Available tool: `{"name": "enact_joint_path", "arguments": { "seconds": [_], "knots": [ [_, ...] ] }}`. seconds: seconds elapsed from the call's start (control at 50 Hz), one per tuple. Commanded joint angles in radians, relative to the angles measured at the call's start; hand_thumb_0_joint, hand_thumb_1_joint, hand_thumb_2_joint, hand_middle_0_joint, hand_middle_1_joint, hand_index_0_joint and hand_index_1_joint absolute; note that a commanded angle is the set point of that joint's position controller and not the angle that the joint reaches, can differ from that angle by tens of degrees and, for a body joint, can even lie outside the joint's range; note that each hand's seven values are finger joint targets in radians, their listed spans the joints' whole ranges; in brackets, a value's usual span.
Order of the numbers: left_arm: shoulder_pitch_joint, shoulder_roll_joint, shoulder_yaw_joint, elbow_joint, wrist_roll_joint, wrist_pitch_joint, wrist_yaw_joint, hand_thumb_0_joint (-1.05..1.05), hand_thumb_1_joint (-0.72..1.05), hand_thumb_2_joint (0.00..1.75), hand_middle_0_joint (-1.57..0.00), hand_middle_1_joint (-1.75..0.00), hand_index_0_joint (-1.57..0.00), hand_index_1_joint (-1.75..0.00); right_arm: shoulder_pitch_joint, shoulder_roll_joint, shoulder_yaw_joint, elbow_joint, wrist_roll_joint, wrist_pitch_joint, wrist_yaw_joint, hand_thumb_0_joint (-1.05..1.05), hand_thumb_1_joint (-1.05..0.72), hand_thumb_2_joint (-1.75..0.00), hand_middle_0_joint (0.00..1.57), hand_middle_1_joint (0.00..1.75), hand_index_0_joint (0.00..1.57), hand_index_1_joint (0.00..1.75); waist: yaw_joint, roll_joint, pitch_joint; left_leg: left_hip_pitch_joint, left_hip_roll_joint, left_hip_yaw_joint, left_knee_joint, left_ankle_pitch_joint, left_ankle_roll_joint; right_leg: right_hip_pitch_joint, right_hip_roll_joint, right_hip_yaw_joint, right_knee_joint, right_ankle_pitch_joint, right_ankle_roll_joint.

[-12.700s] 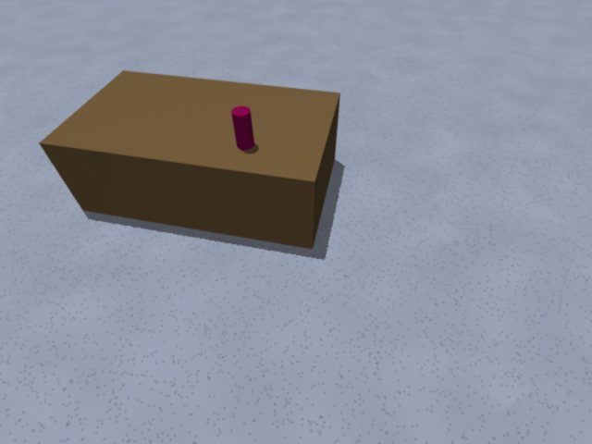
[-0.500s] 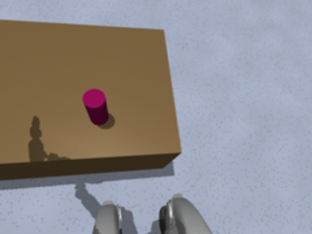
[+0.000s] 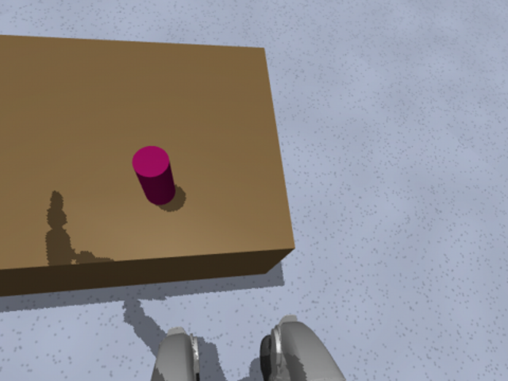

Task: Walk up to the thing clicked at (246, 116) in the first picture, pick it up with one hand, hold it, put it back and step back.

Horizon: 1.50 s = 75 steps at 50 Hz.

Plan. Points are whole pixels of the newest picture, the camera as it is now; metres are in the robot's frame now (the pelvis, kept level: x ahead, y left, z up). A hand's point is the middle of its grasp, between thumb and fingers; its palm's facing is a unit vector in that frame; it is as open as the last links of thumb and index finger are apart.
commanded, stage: go down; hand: left
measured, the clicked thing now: (156, 177) +0.52 +0.15 -0.21
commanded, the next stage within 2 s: none
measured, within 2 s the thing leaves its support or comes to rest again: neither
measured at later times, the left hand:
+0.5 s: hand out of the picture +0.47 +0.37 +0.08, palm faces +0.20 -0.98 +0.01, open 17.3 cm
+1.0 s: hand out of the picture +0.48 +0.37 +0.08, palm faces +0.20 -0.98 +0.00, open 17.4 cm
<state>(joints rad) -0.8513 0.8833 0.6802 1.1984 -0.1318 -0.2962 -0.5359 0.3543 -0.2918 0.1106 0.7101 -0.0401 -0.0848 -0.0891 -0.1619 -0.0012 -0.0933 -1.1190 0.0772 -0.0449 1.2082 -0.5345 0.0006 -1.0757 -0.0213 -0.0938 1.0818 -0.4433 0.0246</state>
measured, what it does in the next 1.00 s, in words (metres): stands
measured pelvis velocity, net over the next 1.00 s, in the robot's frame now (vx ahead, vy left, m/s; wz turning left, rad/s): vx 0.00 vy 0.00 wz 0.00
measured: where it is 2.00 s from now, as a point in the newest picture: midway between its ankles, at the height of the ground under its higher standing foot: outside the picture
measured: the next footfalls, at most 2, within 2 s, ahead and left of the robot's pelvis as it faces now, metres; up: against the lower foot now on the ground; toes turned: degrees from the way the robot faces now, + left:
none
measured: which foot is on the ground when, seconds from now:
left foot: down 0.00-1.00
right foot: down 0.00-1.00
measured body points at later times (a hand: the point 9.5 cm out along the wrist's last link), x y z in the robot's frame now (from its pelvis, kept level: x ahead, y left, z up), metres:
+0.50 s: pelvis +0.00 +0.00 +0.00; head +0.16 +0.05 +0.41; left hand +0.46 +0.42 +0.08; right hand +0.02 -0.27 -0.10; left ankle +0.01 +0.11 -0.64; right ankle +0.03 -0.15 -0.64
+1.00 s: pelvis +0.00 +0.00 +0.00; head +0.17 +0.05 +0.41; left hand +0.46 +0.42 +0.08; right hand +0.02 -0.27 -0.10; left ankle +0.01 +0.11 -0.64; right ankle +0.03 -0.15 -0.64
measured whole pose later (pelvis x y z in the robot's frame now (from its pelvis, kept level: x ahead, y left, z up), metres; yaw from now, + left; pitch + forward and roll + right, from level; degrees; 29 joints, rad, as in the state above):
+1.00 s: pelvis +0.00 +0.00 +0.00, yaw +0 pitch +26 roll -6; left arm -0.89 0.91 0.68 1.21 -0.13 -0.30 -0.53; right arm 0.34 -0.30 0.11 0.70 -0.04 -0.08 -0.09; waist -0.17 0.00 -0.09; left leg -1.15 0.08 -0.05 1.23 -0.54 0.00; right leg -1.10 -0.02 -0.10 1.10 -0.45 0.03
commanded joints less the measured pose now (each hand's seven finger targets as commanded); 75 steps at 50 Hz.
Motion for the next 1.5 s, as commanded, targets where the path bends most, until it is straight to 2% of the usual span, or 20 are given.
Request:
{"name": "enact_joint_path", "arguments": {
  "seconds": [0.0,0.02,0.14,0.22,0.26,0.3,0.48,0.52,0.56,0.64,0.76,0.84,0.9,0.98,1.04,1.32,1.36,1.4,1.42,1.48],
  "knots": [
    [-0.357,0.375,0.014,-0.187,-0.017,-0.072,0.001,0.0,-0.51,0.07,-0.04,-0.07,-0.05,-0.07,0.177,-0.208,-0.077,-0.025,0.002,-0.019,-0.02,0.0,-0.9,-0.9,0.2,0.3,0.2,0.3,0.012,0.219,-0.457,0.407,-0.034,-0.033,-0.144,0.416,0.007,0.188,0.035,0.038,-0.108,0.247,-0.056],
    [-0.333,0.352,0.003,-0.154,-0.017,-0.07,0.001,0.0,-0.52,0.07,-0.04,-0.08,-0.05,-0.07,0.172,-0.206,-0.076,-0.025,0.003,-0.02,-0.02,0.0,-0.9,-0.9,0.2,0.3,0.2,0.3,0.013,0.21,-0.434,0.389,-0.035,-0.032,-0.149,0.395,0.007,0.189,0.034,0.036,-0.106,0.237,-0.056],
    [-0.38,0.431,0.038,-0.217,-0.009,-0.087,0.002,0.0,-0.5,0.07,-0.04,-0.07,-0.05,-0.06,0.174,-0.219,-0.078,-0.03,-0.001,-0.02,-0.017,0.0,-0.9,-0.9,0.2,0.3,0.2,0.3,0.034,0.274,-0.491,0.433,-0.032,-0.039,-0.14,0.439,-0.003,0.154,0.033,0.032,-0.086,0.234,-0.062],
    [-0.363,0.384,0.008,-0.167,-0.017,-0.078,-0.01,0.0,-0.5,0.07,-0.04,-0.07,-0.05,-0.06,0.171,-0.217,-0.074,-0.035,-0.001,-0.02,-0.017,0.0,-0.9,-0.9,0.2,0.3,0.2,0.3,0.014,0.257,-0.492,0.443,-0.028,-0.042,-0.13,0.448,-0.003,0.147,0.035,0.032,-0.088,0.244,-0.059],
    [-0.409,0.429,0.028,-0.238,-0.012,-0.083,0.0,0.0,-0.51,0.07,-0.04,-0.07,-0.05,-0.06,0.181,-0.217,-0.077,-0.03,-0.002,-0.02,-0.018,0.0,-0.9,-0.9,0.2,0.3,0.2,0.3,0.026,0.283,-0.512,0.434,-0.03,-0.04,-0.128,0.45,-0.004,0.155,0.034,0.035,-0.08,0.244,-0.06],
    [-0.349,0.379,0.01,-0.142,-0.015,-0.07,-0.004,0.0,-0.5,0.07,-0.04,-0.07,-0.05,-0.06,0.178,-0.217,-0.072,-0.032,0.0,-0.019,-0.016,0.0,-0.9,-0.9,0.2,0.3,0.2,0.3,0.016,0.255,-0.486,0.424,-0.028,-0.047,-0.128,0.449,-0.005,0.136,0.036,0.026,-0.079,0.237,-0.062],
    [-0.362,0.423,0.04,-0.233,-0.016,-0.075,0.011,0.0,-0.5,0.07,-0.04,-0.08,-0.05,-0.07,0.179,-0.22,-0.076,-0.032,0.001,-0.015,-0.017,0.0,-0.9,-0.9,0.2,0.3,0.2,0.3,0.04,0.276,-0.531,0.463,-0.029,-0.046,-0.124,0.503,-0.006,0.157,0.035,0.025,-0.076,0.268,-0.06],
    [-0.295,0.373,0.019,-0.144,-0.017,-0.065,0.006,0.0,-0.5,0.09,-0.04,-0.08,-0.04,-0.08,0.168,-0.215,-0.071,-0.037,0.006,-0.012,-0.017,0.0,-0.9,-0.9,0.2,0.3,0.2,0.3,0.031,0.244,-0.485,0.434,-0.029,-0.049,-0.129,0.498,-0.006,0.15,0.037,0.022,-0.077,0.27,-0.061],
    [-0.359,0.404,0.032,-0.266,-0.016,-0.083,0.007,0.0,-0.51,0.09,-0.04,-0.08,-0.04,-0.07,0.175,-0.216,-0.079,-0.027,0.0,-0.012,-0.015,0.0,-0.9,-0.9,0.2,0.3,0.2,0.3,0.043,0.306,-0.541,0.503,-0.023,-0.059,-0.13,0.551,-0.016,0.123,0.036,0.018,-0.064,0.272,-0.065],
    [-0.342,0.36,0.009,-0.196,-0.023,-0.074,0.0,0.0,-0.52,0.09,-0.04,-0.09,-0.05,-0.08,0.17,-0.212,-0.078,-0.027,0.005,-0.015,-0.017,0.0,-0.9,-0.9,0.2,0.3,0.2,0.3,0.021,0.258,-0.475,0.454,-0.026,-0.053,-0.137,0.483,-0.01,0.132,0.037,0.022,-0.08,0.252,-0.062],
    [-0.38,0.384,0.017,-0.212,-0.018,-0.075,0.012,0.0,-0.53,0.08,-0.04,-0.08,-0.05,-0.07,0.172,-0.211,-0.076,-0.03,0.003,-0.018,-0.018,0.0,-0.9,-0.89,0.2,0.3,0.2,0.3,0.02,0.244,-0.464,0.419,-0.03,-0.046,-0.148,0.393,-0.003,0.145,0.036,0.029,-0.089,0.204,-0.061],
    [-0.34,0.35,-0.001,-0.145,-0.016,-0.064,0.007,0.0,-0.54,0.07,-0.04,-0.08,-0.05,-0.07,0.173,-0.212,-0.073,-0.035,0.004,-0.017,-0.017,0.0,-0.9,-0.9,0.2,0.3,0.2,0.3,0.014,0.239,-0.458,0.423,-0.027,-0.049,-0.14,0.421,-0.006,0.128,0.038,0.024,-0.084,0.218,-0.061],
    [-0.365,0.413,0.036,-0.2,-0.013,-0.071,0.011,0.0,-0.53,0.07,-0.04,-0.08,-0.05,-0.07,0.176,-0.218,-0.076,-0.041,0.003,-0.015,-0.016,0.0,-0.9,-0.9,0.2,0.3,0.2,0.3,0.026,0.252,-0.519,0.433,-0.029,-0.044,-0.126,0.47,-0.003,0.169,0.033,0.03,-0.077,0.257,-0.059],
    [-0.324,0.362,0.013,-0.174,-0.021,-0.06,-0.003,0.0,-0.54,0.08,-0.04,-0.08,-0.05,-0.07,0.183,-0.216,-0.075,-0.035,0.004,-0.012,-0.014,0.0,-0.9,-0.9,0.2,0.3,0.2,0.3,0.021,0.252,-0.511,0.46,-0.025,-0.051,-0.119,0.54,-0.007,0.143,0.035,0.026,-0.072,0.29,-0.059],
    [-0.343,0.418,0.046,-0.209,-0.016,-0.067,0.004,0.0,-0.54,0.08,-0.04,-0.08,-0.05,-0.08,0.187,-0.218,-0.076,-0.031,0.002,-0.011,-0.015,0.0,-0.9,-0.9,0.2,0.3,0.2,0.3,0.033,0.253,-0.533,0.446,-0.03,-0.044,-0.109,0.553,-0.003,0.178,0.032,0.031,-0.071,0.313,-0.057],
    [-0.335,0.37,0.016,-0.161,-0.02,-0.073,-0.003,0.0,-0.57,0.07,-0.04,-0.09,-0.05,-0.08,0.171,-0.217,-0.076,-0.029,0.003,-0.013,-0.014,0.0,-0.9,-0.9,0.2,0.3,0.2,0.3,0.018,0.237,-0.492,0.415,-0.031,-0.044,-0.117,0.457,0.002,0.149,0.033,0.033,-0.074,0.255,-0.058],
    [-0.386,0.441,0.05,-0.229,-0.016,-0.083,0.005,0.0,-0.57,0.06,-0.04,-0.09,-0.06,-0.08,0.172,-0.222,-0.08,-0.03,0.003,-0.013,-0.017,0.0,-0.9,-0.89,0.2,0.3,0.2,0.3,0.03,0.274,-0.513,0.436,-0.031,-0.041,-0.117,0.451,-0.002,0.14,0.032,0.037,-0.073,0.24,-0.059],
    [-0.338,0.372,0.019,-0.158,-0.02,-0.07,0.0,0.0,-0.57,0.07,-0.04,-0.09,-0.05,-0.08,0.17,-0.217,-0.074,-0.033,0.005,-0.012,-0.013,0.0,-0.9,-0.9,0.2,0.3,0.2,0.3,0.022,0.25,-0.486,0.421,-0.029,-0.049,-0.125,0.447,-0.004,0.132,0.034,0.028,-0.071,0.239,-0.061],
    [-0.375,0.422,0.038,-0.221,-0.015,-0.077,0.005,0.0,-0.58,0.07,-0.04,-0.1,-0.05,-0.08,0.177,-0.219,-0.076,-0.032,0.003,-0.012,-0.012,0.0,-0.9,-0.9,0.2,0.3,0.2,0.3,0.031,0.261,-0.512,0.417,-0.032,-0.046,-0.124,0.448,-0.002,0.156,0.032,0.031,-0.069,0.246,-0.06],
    [-0.373,0.437,0.044,-0.223,-0.01,-0.076,0.009,0.0,-0.57,0.07,-0.05,-0.09,-0.06,-0.08,0.178,-0.219,-0.075,-0.035,0.001,-0.01,-0.014,0.0,-0.9,-0.89,0.2,0.3,0.2,0.3,0.034,0.262,-0.526,0.428,-0.034,-0.039,-0.119,0.474,0.0,0.18,0.032,0.035,-0.072,0.268,-0.057]
  ]
}}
